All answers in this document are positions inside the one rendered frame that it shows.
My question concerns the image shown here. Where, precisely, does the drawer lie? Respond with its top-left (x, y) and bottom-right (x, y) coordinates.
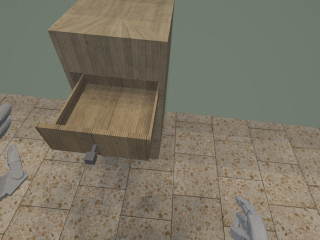
top-left (34, 73), bottom-right (160, 161)

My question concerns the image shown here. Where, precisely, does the handle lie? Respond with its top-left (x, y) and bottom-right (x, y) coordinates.
top-left (83, 144), bottom-right (98, 165)

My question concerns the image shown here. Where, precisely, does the right robot hand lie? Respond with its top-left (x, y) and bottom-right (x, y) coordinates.
top-left (230, 195), bottom-right (269, 240)

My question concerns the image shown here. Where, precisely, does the left robot hand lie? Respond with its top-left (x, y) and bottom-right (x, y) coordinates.
top-left (0, 102), bottom-right (29, 202)

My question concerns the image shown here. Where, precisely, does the cabinet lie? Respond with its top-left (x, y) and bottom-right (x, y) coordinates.
top-left (47, 0), bottom-right (175, 159)

